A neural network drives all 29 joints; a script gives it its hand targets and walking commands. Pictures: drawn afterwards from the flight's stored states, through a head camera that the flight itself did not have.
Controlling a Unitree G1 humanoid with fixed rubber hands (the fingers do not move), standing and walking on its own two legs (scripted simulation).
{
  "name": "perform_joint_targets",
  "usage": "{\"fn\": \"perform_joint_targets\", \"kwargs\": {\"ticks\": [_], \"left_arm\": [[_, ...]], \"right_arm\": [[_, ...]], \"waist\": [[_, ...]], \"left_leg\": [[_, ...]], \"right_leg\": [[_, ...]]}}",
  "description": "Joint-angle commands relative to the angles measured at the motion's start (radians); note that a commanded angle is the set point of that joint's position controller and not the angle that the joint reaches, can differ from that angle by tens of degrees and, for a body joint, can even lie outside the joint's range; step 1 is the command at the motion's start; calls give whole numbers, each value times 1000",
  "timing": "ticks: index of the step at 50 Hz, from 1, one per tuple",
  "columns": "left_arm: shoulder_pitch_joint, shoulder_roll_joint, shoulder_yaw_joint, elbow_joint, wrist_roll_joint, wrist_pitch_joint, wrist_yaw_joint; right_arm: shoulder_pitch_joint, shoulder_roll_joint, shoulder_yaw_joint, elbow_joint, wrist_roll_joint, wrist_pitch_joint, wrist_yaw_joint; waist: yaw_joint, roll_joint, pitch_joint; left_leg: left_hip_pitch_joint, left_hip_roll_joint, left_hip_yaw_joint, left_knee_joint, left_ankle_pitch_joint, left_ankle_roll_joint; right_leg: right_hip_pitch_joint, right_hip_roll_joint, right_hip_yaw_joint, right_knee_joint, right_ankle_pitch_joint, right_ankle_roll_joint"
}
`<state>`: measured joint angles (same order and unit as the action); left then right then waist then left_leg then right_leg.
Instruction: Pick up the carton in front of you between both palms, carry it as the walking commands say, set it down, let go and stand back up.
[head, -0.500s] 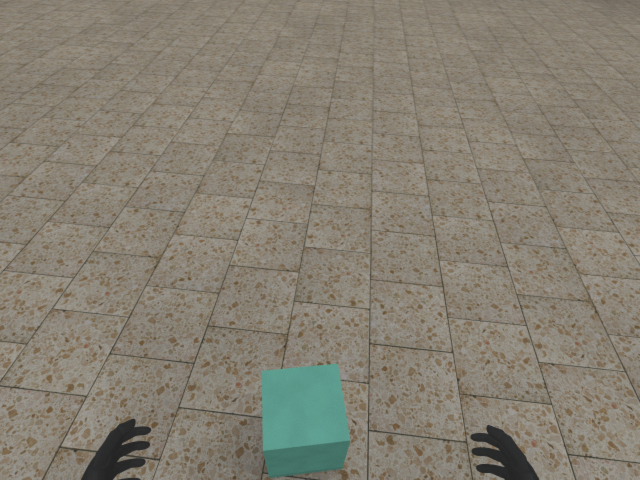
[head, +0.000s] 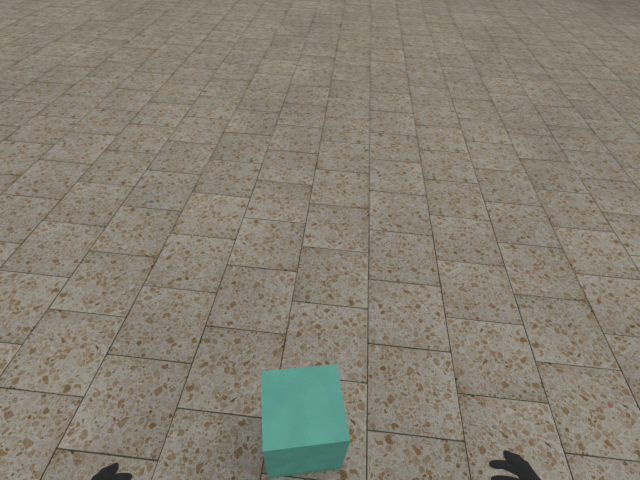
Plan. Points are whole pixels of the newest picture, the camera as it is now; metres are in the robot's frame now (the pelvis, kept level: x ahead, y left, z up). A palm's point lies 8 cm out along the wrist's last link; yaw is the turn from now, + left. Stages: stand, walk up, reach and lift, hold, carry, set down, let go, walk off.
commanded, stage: stand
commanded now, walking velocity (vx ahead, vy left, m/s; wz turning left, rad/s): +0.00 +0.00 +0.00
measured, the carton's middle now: (302, 421) +0.43 +0.01 -0.65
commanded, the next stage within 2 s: none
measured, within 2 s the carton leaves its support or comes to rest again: neither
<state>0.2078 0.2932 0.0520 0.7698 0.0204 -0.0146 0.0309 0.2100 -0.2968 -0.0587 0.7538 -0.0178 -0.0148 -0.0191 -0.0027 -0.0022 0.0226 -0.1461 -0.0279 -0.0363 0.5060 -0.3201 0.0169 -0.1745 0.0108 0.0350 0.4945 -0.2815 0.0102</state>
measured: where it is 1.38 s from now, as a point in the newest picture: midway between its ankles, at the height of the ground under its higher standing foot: outside the picture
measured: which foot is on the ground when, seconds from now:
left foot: down 0.00-1.00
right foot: down 0.00-1.00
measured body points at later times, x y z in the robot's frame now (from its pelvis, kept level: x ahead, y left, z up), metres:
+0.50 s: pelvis -0.02 +0.00 +0.00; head -0.03 +0.00 +0.45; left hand +0.08 +0.29 -0.11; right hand +0.09 -0.30 -0.10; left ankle -0.03 +0.11 -0.74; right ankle -0.01 -0.13 -0.74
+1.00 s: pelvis -0.03 -0.01 +0.01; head -0.03 -0.01 +0.46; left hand +0.07 +0.29 -0.11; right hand +0.06 -0.31 -0.11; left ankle -0.03 +0.11 -0.74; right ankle -0.01 -0.13 -0.74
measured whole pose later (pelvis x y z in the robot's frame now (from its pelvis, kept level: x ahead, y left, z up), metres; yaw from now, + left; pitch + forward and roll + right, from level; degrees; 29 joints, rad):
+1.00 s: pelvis -0.03 -0.01 +0.01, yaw -1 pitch -3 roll +0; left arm 0.18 0.34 0.03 0.96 0.00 -0.02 0.03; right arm 0.18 -0.34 -0.03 0.95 0.00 -0.02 -0.02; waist 0.00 0.00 0.04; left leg -0.11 -0.02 -0.03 0.39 -0.22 0.00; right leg -0.15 0.02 0.04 0.39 -0.18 0.00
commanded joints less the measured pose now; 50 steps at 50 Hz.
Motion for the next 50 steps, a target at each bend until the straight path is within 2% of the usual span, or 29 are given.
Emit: {"fn": "perform_joint_targets", "kwargs": {"ticks": [1, 24, 50], "left_arm": [[-18, 134, 30, -48, -1, -14, 5], [-23, 167, 15, 67, -12, -18, 4], [-43, 192, 6, 146, -19, -20, 1]], "right_arm": [[-20, -148, -35, -51, 1, -13, -6], [-40, -171, -14, 65, 9, -16, -7], [-56, -198, 1, 157, 17, -18, -7]], "waist": [[0, 8, -27], [0, 2, 11], [0, 0, 11]], "left_leg": [[-33, 94, -78, -88, 280, -12], [-31, 109, -94, -165, 142, -4], [-13, 124, -94, -204, 133, -7]], "right_leg": [[32, -72, 60, -54, 253, -17], [25, -95, 95, -128, 169, -18], [28, -107, 108, -174, 156, -21]]}}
